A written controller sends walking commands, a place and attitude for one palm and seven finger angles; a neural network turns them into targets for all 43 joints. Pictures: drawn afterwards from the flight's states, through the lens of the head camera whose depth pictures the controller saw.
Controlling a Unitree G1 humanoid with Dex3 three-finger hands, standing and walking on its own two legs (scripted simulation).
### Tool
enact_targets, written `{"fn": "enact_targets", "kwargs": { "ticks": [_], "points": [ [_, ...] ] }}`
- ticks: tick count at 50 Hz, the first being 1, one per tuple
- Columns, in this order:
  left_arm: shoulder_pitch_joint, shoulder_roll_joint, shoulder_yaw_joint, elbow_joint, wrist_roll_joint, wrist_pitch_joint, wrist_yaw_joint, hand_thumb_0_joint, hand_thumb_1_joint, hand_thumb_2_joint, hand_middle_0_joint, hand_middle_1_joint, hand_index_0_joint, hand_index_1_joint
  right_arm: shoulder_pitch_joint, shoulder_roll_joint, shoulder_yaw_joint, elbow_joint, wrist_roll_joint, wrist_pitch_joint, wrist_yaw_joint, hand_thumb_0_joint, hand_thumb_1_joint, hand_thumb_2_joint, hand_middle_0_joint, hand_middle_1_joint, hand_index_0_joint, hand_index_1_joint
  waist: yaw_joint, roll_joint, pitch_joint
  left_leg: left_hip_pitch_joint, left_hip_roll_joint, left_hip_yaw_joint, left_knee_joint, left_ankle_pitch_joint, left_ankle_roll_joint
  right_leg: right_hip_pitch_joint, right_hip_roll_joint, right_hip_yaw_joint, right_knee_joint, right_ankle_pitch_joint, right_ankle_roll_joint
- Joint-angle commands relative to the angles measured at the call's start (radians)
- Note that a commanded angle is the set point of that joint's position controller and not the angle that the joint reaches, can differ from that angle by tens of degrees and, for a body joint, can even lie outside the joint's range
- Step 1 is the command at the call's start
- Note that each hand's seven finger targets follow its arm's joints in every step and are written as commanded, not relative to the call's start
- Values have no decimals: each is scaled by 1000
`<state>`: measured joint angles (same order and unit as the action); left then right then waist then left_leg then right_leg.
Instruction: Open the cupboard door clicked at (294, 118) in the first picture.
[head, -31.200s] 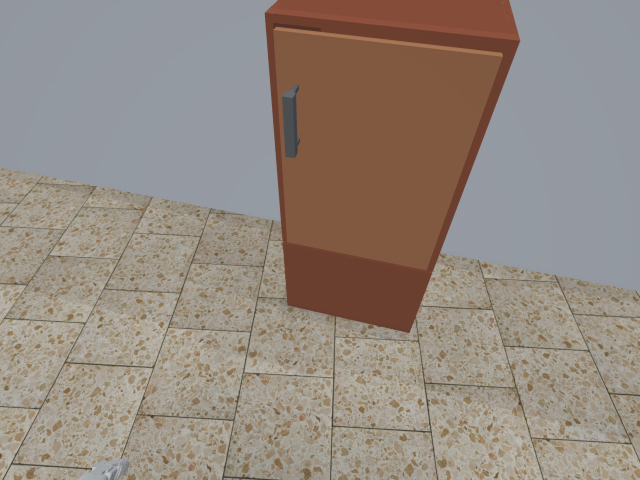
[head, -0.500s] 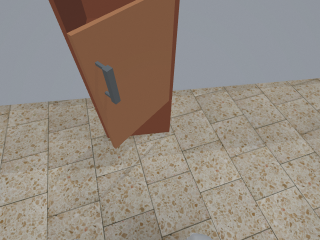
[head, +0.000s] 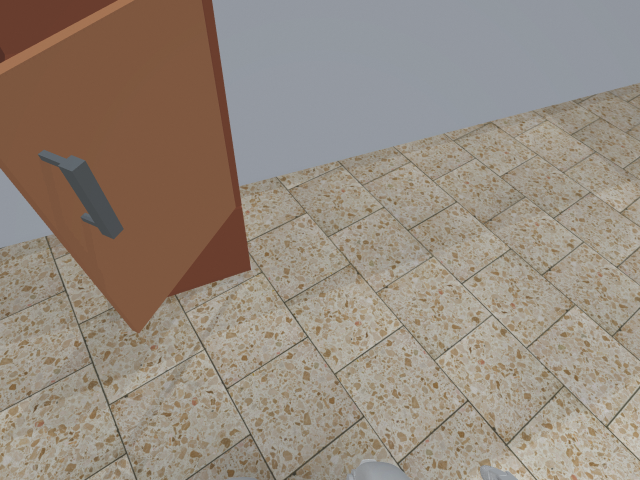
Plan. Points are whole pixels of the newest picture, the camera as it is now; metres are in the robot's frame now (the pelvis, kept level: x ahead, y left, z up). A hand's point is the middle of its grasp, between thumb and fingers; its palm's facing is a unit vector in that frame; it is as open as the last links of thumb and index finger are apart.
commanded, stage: walk to a spot facing it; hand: left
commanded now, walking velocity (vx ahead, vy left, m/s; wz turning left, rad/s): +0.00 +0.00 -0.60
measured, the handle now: (82, 195) +0.44 +0.38 +0.04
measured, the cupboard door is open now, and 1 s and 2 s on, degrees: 43 43 43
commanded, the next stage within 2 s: none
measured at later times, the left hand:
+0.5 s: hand out of the picture +0.13 +0.12 -0.15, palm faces -0.28 -0.92 -0.27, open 7.4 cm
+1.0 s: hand (293, 397) +0.25 +0.05 -0.15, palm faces -0.58 -0.78 -0.22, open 7.4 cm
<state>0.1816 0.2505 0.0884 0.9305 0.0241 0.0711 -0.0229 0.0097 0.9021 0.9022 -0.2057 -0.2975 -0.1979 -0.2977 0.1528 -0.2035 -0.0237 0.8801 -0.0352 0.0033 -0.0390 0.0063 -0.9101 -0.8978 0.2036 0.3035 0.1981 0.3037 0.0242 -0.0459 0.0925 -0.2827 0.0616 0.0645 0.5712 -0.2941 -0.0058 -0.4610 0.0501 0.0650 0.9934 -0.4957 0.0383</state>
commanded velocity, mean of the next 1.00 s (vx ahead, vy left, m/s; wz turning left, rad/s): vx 0.07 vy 0.00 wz -0.60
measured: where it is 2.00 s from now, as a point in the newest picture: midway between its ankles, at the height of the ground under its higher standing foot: (434, 450)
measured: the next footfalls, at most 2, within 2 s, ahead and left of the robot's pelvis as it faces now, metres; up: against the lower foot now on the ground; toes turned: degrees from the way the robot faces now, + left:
right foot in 0.24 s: +0.03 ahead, -0.14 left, +0.00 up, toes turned -12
left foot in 0.68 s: +0.11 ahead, +0.06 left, +0.00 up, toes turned -25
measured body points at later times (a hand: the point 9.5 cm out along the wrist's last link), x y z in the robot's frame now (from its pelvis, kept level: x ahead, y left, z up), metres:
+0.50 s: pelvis +0.01 -0.06 +0.01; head +0.06 -0.09 +0.45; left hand +0.15 +0.17 -0.13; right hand +0.02 -0.33 -0.14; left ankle +0.04 +0.10 -0.67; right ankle -0.01 -0.13 -0.73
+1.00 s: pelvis +0.04 -0.07 +0.01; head +0.08 -0.09 +0.45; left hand +0.28 +0.10 -0.13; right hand -0.08 -0.30 -0.13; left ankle +0.08 +0.08 -0.73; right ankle -0.02 -0.18 -0.71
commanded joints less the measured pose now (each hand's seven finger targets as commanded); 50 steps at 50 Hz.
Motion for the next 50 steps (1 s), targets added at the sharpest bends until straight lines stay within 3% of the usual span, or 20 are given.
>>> {"fn": "enact_targets", "kwargs": {
  "ticks": [1, 6, 9, 10, 11, 12, 14, 17, 19, 26, 30, 32, 33, 34, 35, 36, 40, 46, 48, 50],
  "points": [
    [-23, 66, 19, -102, -3, -20, -15, 0, 900, 900, -200, -300, -200, -300, 35, -185, -47, -63, -3, -14, -14, 0, -900, -900, 200, 300, 200, 300, -15, 269, -67, 108, 242, -105, -217, 492, 127, -107, -70, -58, 150, 37, 22],
    [-54, 47, 2, -120, -8, -26, -23, 0, 900, 900, -200, -300, -200, -300, 106, -221, -65, -39, -3, -6, -4, 0, -900, -900, 200, 300, 200, 300, -49, 283, -137, 168, 258, -29, -165, 459, 115, 39, -61, -147, -172, 41, 5],
    [14, 69, 8, -100, -8, -35, -21, 0, 900, 900, -200, -300, -200, -300, 88, -238, -75, -43, 6, 2, 4, 0, -900, -900, 200, 300, 200, 300, -12, 233, -146, 94, 252, 14, -52, 362, 63, 226, -45, -167, -428, 205, -24],
    [81, 120, 17, -80, -3, -43, -14, 0, 900, 900, -200, -300, -200, -300, 73, -219, -74, -53, 14, 4, 10, 0, -900, -900, 200, 300, 200, 300, 23, 123, -163, -3, 206, 51, 72, 245, 12, 364, -86, -99, -563, 353, -51],
    [130, 244, 43, -69, 12, -55, 5, 0, 900, 900, -200, -300, -200, -300, 55, -126, -59, -88, 26, 7, 15, 0, -900, -900, 200, 300, 200, 300, 49, -241, -160, -247, 53, 150, 313, -177, -59, 485, -355, 296, -680, 606, -151],
    [178, 296, 53, -57, -2, -52, 22, 0, 900, 900, -200, -300, -200, -300, -14, -131, -47, -119, 25, 16, 10, 0, -900, -900, 200, 300, 200, 300, 98, -295, -153, -317, 10, 23, 509, -396, -58, 439, -455, 418, -668, 795, -255],
    [84, 222, 43, -81, -2, -45, 34, 0, 900, 900, -200, -300, -200, -300, -14, -143, -54, -88, 29, 26, 8, 0, -900, -900, 200, 300, 200, 300, 41, -220, -101, -350, 48, -81, 622, -257, -49, 333, -363, 360, -693, 469, -265],
    [8, 162, 26, -106, -5, -53, 41, 0, 900, 900, -200, -300, -200, -300, 7, -128, -53, -58, 23, 30, 18, 0, -900, -900, 200, 300, 200, 300, -10, -108, -119, -285, 34, -67, 580, -117, -69, 302, -270, 250, -647, 580, -224],
    [44, 168, 25, -93, -5, -60, 44, 0, 900, 900, -200, -300, -200, -300, -1, -103, -48, -52, 25, 30, 17, 0, -900, -900, 200, 300, 200, 300, -3, -44, -163, -260, 11, -55, 486, -117, -76, 365, -256, 241, -614, 704, -230],
    [85, 174, 33, -78, 1, -54, 45, 0, 900, 900, -200, -300, -200, -300, -47, -102, -50, -72, 34, 23, 10, 0, -900, -900, 200, 300, 200, 300, 18, -103, -154, -224, -27, -72, 305, -137, -68, 381, -248, 350, -614, 694, -247],
    [50, 174, 37, -81, 3, -49, 45, 0, 900, 900, -200, -300, -200, -300, -10, -96, -50, -63, 42, 14, 4, 0, -900, -900, 200, 300, 200, 300, -12, -81, -159, -85, -49, -85, 102, -99, -52, 298, -225, 400, -576, 697, -220],
    [-3, 156, 31, -95, -6, -44, 42, 0, 900, 900, -200, -300, -200, -300, 77, -113, -51, -33, 41, 5, -4, 0, -900, -900, 200, 300, 200, 300, -60, -49, -168, 134, -32, -86, -117, 57, -40, 146, -163, 360, -526, 565, -148],
    [3, 110, 21, -109, -15, -41, 37, 0, 900, 900, -200, -300, -200, -300, 103, -174, -60, -29, 31, -4, -10, 0, -900, -900, 200, 300, 200, 300, -69, 114, -174, 257, 107, -231, -237, 39, 6, -10, -57, 277, -436, 338, -95],
    [22, 68, 12, -128, -24, -43, 22, 0, 900, 900, -200, -300, -200, -300, 118, -265, -76, -44, 14, -9, -12, 0, -900, -900, 200, 300, 200, 300, -64, 386, -167, 295, 366, -492, -328, 109, 114, -145, 58, 76, -195, -75, -28],
    [-11, 111, 15, -135, -12, -46, 18, 0, 900, 900, -200, -300, -200, -300, 119, -268, -73, -60, 10, -4, -14, 0, -900, -900, 200, 300, 200, 300, -71, 308, -137, 218, 443, -502, -310, 192, 192, -133, -2, 27, -10, -118, -9],
    [-10, 111, 24, -147, -6, -50, 8, 0, 900, 900, -200, -300, -200, -300, 83, -255, -66, -84, 2, -5, -18, 0, -900, -900, 200, 300, 200, 300, -49, 208, -120, 128, 430, -454, -301, 244, 221, -104, -33, 8, 88, -92, 6],
    [-6, 59, 19, -111, -2, -33, -17, 0, 900, 900, -200, -300, -200, -300, 58, -185, -46, -80, -2, -16, -16, 0, -900, -900, 200, 300, 200, 300, -16, 232, -125, 195, 249, -143, -220, 469, 127, -133, -65, -57, 126, 48, 22],
    [-136, 38, -2, -146, 0, -49, -48, 0, 900, 900, -200, -300, -200, -300, 179, -223, -65, -22, -6, -23, 7, 0, -900, -900, 200, 300, 200, 300, -83, 256, -103, 218, 266, -58, -249, 146, 110, -43, -80, -164, -219, 58, -2],
    [-132, 43, -2, -142, 2, -53, -52, 0, 900, 900, -200, -300, -200, -300, 176, -237, -69, -19, -7, -24, 15, 0, -900, -900, 200, 300, 200, 300, -78, 250, -78, 160, 277, -30, -237, 71, 96, 41, -64, -201, -310, 60, -17],
    [-18, 69, 9, -99, 3, -59, -47, 0, 900, 900, -200, -300, -200, -300, 140, -229, -67, -22, -3, -23, 23, 0, -900, -900, 200, 300, 200, 300, -10, 192, -89, 23, 240, 38, -100, -30, 51, 276, -36, -216, -463, 155, -48]
  ]
}}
